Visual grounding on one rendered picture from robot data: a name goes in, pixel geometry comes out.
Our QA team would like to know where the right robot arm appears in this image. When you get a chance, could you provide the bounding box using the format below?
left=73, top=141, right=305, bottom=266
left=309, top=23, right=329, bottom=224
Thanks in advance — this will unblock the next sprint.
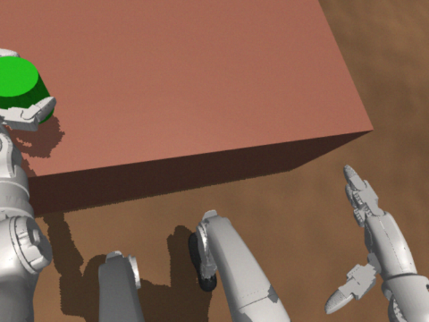
left=381, top=273, right=429, bottom=322

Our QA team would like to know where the left robot arm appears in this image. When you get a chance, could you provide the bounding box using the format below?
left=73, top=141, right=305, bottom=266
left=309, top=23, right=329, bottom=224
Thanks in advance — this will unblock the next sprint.
left=0, top=124, right=53, bottom=322

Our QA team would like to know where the right robot foot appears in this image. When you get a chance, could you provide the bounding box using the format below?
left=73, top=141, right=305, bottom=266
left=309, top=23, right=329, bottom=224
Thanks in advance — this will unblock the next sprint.
left=188, top=232, right=217, bottom=292

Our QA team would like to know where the left robot hand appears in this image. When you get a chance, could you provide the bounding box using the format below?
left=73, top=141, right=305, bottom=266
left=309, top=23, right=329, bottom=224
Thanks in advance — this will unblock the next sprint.
left=0, top=48, right=56, bottom=131

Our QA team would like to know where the can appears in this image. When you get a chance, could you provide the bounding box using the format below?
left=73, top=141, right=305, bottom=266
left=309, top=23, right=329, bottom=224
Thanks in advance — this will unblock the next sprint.
left=0, top=56, right=54, bottom=124

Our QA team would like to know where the right robot hand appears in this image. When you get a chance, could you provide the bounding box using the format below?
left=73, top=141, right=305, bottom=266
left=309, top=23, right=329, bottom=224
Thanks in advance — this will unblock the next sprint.
left=324, top=165, right=417, bottom=314

